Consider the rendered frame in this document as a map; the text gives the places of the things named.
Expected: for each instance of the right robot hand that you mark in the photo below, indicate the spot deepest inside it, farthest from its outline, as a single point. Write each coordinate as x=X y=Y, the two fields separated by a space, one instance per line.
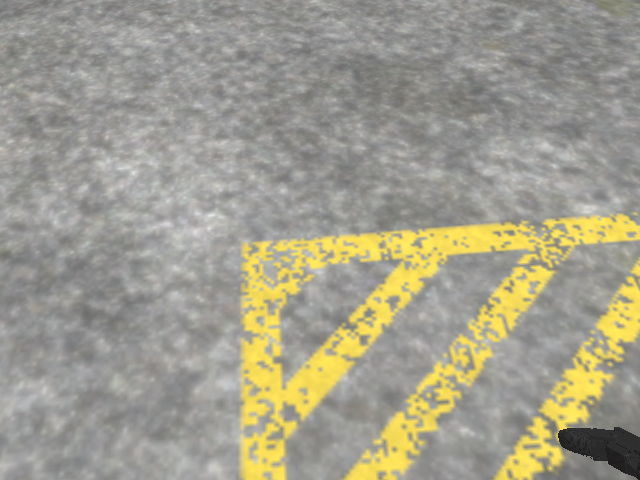
x=619 y=447

